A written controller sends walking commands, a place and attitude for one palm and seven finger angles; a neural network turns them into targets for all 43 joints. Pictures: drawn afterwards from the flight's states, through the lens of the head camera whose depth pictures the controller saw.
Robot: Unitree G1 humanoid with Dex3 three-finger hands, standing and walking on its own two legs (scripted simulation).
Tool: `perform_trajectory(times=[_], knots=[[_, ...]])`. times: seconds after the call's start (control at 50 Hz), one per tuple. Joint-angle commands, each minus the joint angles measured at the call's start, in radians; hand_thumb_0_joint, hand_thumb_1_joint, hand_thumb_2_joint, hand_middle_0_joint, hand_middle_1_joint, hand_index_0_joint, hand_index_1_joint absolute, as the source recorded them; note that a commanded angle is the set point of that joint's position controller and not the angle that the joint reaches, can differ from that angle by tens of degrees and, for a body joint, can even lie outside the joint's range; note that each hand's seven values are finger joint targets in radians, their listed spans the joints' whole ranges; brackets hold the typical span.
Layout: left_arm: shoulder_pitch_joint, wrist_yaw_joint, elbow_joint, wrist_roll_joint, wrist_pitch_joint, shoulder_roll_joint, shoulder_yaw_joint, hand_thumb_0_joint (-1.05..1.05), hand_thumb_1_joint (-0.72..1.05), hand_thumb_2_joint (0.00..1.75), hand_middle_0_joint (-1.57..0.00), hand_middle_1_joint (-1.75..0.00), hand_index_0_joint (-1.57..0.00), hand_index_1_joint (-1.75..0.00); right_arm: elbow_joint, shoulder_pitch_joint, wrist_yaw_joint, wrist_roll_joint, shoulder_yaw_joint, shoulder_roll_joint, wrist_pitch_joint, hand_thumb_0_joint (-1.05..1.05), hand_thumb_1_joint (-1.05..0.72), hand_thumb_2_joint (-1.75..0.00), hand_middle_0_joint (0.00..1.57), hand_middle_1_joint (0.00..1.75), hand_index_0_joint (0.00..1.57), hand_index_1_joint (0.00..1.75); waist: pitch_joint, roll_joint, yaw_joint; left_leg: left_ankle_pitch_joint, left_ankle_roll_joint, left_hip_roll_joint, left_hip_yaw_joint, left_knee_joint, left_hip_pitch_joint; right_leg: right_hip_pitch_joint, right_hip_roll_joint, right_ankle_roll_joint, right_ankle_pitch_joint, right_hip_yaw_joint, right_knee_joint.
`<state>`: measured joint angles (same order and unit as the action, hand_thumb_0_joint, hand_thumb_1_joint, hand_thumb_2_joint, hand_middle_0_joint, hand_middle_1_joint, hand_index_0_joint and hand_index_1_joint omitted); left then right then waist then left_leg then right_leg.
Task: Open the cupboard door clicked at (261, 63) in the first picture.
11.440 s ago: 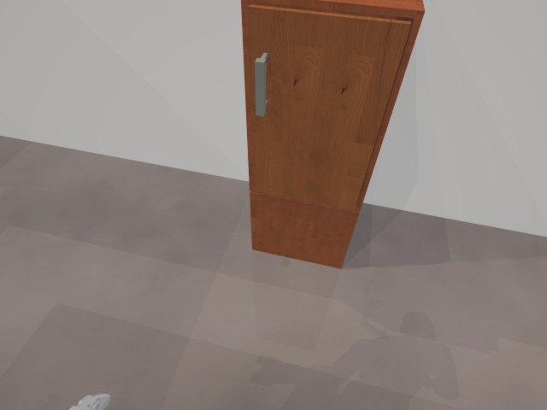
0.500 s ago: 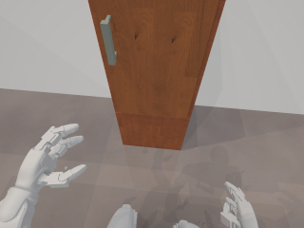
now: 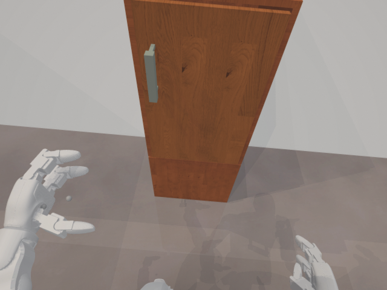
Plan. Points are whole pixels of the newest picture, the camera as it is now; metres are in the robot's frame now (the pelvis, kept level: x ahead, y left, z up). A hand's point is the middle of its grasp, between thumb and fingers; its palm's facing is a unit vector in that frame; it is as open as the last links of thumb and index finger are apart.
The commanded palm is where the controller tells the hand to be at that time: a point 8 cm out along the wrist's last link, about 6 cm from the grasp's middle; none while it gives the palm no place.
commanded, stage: raise the hand with hooked fingers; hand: left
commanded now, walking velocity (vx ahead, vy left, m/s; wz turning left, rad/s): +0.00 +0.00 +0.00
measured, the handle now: (153, 74) +0.62 +0.15 +0.10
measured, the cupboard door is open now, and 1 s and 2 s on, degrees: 0 0 0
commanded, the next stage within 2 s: move the hooked fingers beside the handle in 0.90 s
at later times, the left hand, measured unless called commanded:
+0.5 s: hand (46, 165) +0.30 +0.29 +0.12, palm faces +0.01 -1.00 -0.04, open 14.0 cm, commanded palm +0.26 +0.33 +0.12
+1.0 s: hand (65, 173) +0.29 +0.25 +0.12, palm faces +0.02 -1.00 -0.02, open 14.0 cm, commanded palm +0.26 +0.30 +0.12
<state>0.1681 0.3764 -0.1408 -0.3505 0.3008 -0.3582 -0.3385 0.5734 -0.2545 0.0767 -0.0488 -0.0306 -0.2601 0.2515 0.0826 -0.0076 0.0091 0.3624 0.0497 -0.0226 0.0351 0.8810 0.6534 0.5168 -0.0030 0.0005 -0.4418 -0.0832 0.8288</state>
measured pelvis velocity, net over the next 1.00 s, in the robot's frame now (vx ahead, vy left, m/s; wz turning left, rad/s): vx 0.00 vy -0.03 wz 0.01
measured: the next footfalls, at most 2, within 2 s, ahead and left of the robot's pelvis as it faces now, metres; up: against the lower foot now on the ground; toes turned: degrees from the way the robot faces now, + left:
none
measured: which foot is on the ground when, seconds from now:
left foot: down 0.00-1.00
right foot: down 0.00-1.00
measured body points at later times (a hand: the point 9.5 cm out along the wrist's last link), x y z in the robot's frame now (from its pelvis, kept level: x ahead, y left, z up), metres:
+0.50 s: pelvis +0.00 +0.00 +0.02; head +0.02 +0.02 +0.47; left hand +0.29 +0.34 +0.12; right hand +0.16 -0.24 -0.06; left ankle +0.05 +0.08 -0.70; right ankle -0.01 -0.13 -0.70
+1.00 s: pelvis +0.00 -0.03 +0.02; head +0.01 -0.03 +0.47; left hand +0.28 +0.30 +0.12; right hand +0.16 -0.27 -0.06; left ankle +0.05 +0.08 -0.70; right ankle -0.01 -0.13 -0.70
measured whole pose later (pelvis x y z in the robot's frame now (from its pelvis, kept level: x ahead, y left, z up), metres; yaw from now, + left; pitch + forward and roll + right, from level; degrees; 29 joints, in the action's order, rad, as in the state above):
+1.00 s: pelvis +0.00 -0.03 +0.02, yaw +0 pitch +4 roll -1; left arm -0.07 0.52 -0.43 -0.36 0.17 -0.44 -0.43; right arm 0.58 -0.28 0.09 -0.06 -0.05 -0.28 0.19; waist 0.06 -0.03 0.00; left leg 0.30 0.02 -0.03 0.02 0.74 0.52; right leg 0.40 0.02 -0.03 -0.39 -0.09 0.71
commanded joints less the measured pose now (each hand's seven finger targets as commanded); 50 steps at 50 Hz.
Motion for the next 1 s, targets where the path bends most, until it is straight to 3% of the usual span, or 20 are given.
perform_trajectory(times=[0.0,0.08,0.12,0.24,0.36,0.44,0.48,0.54,0.58,0.66,0.72,0.74,0.8,0.88,0.98], knots=[[-0.168,0.019,0.113,-0.007,-0.016,-0.191,-0.075,0.00,-0.50,0.30,-0.30,-1.20,-0.30,-1.20,-0.138,0.037,0.014,-0.006,0.054,-0.154,0.033,0.00,-0.90,-0.90,0.20,0.30,0.20,0.30,0.136,-0.119,-0.006,-0.106,-0.035,-0.010,-0.121,-0.223,-0.287,0.055,0.042,-0.024,0.144,-0.009,-0.132],[-0.262,0.070,0.098,-0.004,-0.089,-0.223,-0.072,0.00,-0.50,0.30,-0.30,-1.20,-0.30,-1.20,-0.155,0.039,0.019,-0.009,0.048,-0.160,0.020,0.00,-0.90,-0.90,0.20,0.30,0.20,0.30,0.159,-0.111,-0.005,-0.141,-0.034,-0.007,-0.122,-0.234,-0.323,0.029,0.044,-0.025,0.172,-0.009,-0.157],[-0.321,0.072,0.122,-0.007,-0.085,-0.254,-0.099,0.00,-0.50,0.30,-0.30,-1.20,-0.30,-1.20,-0.157,0.041,0.023,-0.006,0.045,-0.160,0.019,0.00,-0.90,-0.90,0.20,0.30,0.20,0.30,0.176,-0.081,-0.003,-0.157,-0.034,-0.009,-0.131,-0.241,-0.348,0.016,0.047,-0.026,0.176,-0.011,-0.165],[-0.432,0.069,0.113,-0.015,-0.046,-0.327,-0.169,0.00,-0.50,0.30,-0.30,-1.20,-0.30,-1.20,-0.138,0.036,0.026,0.004,0.034,-0.160,0.014,0.00,-0.90,-0.90,0.20,0.30,0.20,0.30,0.195,-0.138,-0.012,-0.212,-0.049,-0.010,-0.143,-0.261,-0.426,-0.003,0.055,-0.037,0.197,-0.007,-0.182],[-0.482,0.126,-0.034,-0.008,-0.115,-0.336,-0.150,0.00,-0.50,0.30,-0.30,-1.20,-0.30,-1.20,-0.135,0.039,0.035,-0.009,0.033,-0.167,-0.003,0.00,-0.90,-0.90,0.20,0.30,0.20,0.30,0.154,-0.134,-0.009,-0.172,-0.041,-0.002,-0.129,-0.286,-0.399,-0.027,0.045,-0.037,0.192,-0.002,-0.221],[-0.443,0.158,-0.074,-0.021,-0.142,-0.316,-0.138,0.00,-0.50,0.30,-0.30,-1.20,-0.30,-1.20,-0.151,0.031,0.032,-0.009,0.038,-0.169,-0.004,0.00,-0.90,-0.90,0.20,0.30,0.20,0.30,0.167,-0.083,-0.016,-0.192,-0.032,0.006,-0.120,-0.283,-0.397,-0.045,0.049,-0.036,0.214,-0.003,-0.232],[-0.439,0.153,-0.038,-0.024,-0.126,-0.332,-0.152,0.00,-0.50,0.30,-0.30,-1.20,-0.30,-1.20,-0.153,0.031,0.024,-0.009,0.042,-0.169,-0.002,0.00,-0.90,-0.90,0.20,0.30,0.20,0.30,0.196,-0.099,-0.021,-0.225,-0.032,0.006,-0.113,-0.275,-0.413,-0.054,0.047,-0.036,0.233,-0.001,-0.228],[-0.443,0.134,-0.015,-0.033,-0.093,-0.366,-0.194,0.00,-0.50,0.30,-0.30,-1.20,-0.30,-1.20,-0.154,0.025,0.017,-0.001,0.043,-0.171,-0.002,0.00,-0.90,-0.90,0.20,0.30,0.20,0.30,0.184,-0.070,-0.028,-0.221,-0.030,0.009,-0.107,-0.274,-0.397,-0.064,0.054,-0.039,0.234,0.005,-0.232],[-0.449,0.122,-0.024,-0.033,-0.080,-0.367,-0.206,0.00,-0.50,0.30,-0.30,-1.20,-0.30,-1.20,-0.150,0.025,0.016,-0.003,0.045,-0.168,-0.005,0.00,-0.90,-0.90,0.20,0.30,0.20,0.30,0.172,-0.086,-0.020,-0.196,-0.026,0.010,-0.093,-0.274,-0.386,-0.053,0.050,-0.034,0.219,0.009,-0.235],[-0.490,0.108,-0.002,-0.017,-0.056,-0.370,-0.196,0.00,-0.50,0.30,-0.30,-1.20,-0.30,-1.20,-0.146,0.027,0.018,-0.002,0.043,-0.164,-0.005,0.00,-0.90,-0.90,0.20,0.30,0.20,0.30,0.174,-0.133,-0.014,-0.172,-0.023,0.014,-0.084,-0.272,-0.385,-0.060,0.045,-0.034,0.200,0.022,-0.240],[-0.462,0.117,-0.016,-0.015,-0.054,-0.349,-0.177,0.00,-0.50,0.30,-0.30,-1.20,-0.30,-1.20,-0.141,0.025,0.022,-0.006,0.047,-0.161,-0.004,0.00,-0.90,-0.90,0.20,0.30,0.20,0.30,0.178,-0.132,-0.009,-0.176,-0.018,0.015,-0.072,-0.260,-0.387,-0.060,0.041,-0.029,0.211,0.031,-0.247],[-0.470,0.122,-0.009,-0.022,-0.053,-0.348,-0.174,0.00,-0.50,0.30,-0.30,-1.20,-0.30,-1.20,-0.142,0.021,0.023,-0.004,0.045,-0.164,-0.004,0.00,-0.90,-0.90,0.20,0.30,0.20,0.30,0.182,-0.093,-0.008,-0.187,-0.016,0.016,-0.073,-0.255,-0.377,-0.080,0.045,-0.030,0.225,0.032,-0.247],[-0.473,0.133,-0.026,-0.026,-0.057,-0.347,-0.172,0.00,-0.50,0.30,-0.30,-1.20,-0.30,-1.20,-0.136,0.031,0.026,-0.008,0.044,-0.161,-0.003,0.00,-0.90,-0.90,0.20,0.30,0.20,0.30,0.168,-0.116,-0.006,-0.173,-0.016,0.018,-0.066,-0.250,-0.367,-0.067,0.039,-0.025,0.220,0.039,-0.253],[-0.463,0.143,-0.092,-0.040,-0.069,-0.351,-0.185,0.00,-0.50,0.30,-0.30,-1.20,-0.30,-1.20,-0.134,0.032,0.029,-0.009,0.043,-0.163,-0.004,0.00,-0.90,-0.90,0.20,0.30,0.20,0.30,0.142,-0.032,-0.006,-0.160,-0.011,0.023,-0.058,-0.236,-0.319,-0.072,0.032,-0.015,0.216,0.061,-0.263],[-0.483,0.148,-0.088,-0.038,-0.065,-0.342,-0.165,0.00,-0.50,0.30,-0.30,-1.20,-0.30,-1.20,-0.137,0.038,0.029,-0.013,0.042,-0.157,-0.004,0.00,-0.90,-0.90,0.20,0.30,0.20,0.30,0.155,-0.049,-0.005,-0.166,-0.010,0.024,-0.046,-0.217,-0.314,-0.077,0.022,-0.008,0.221,0.087,-0.264]])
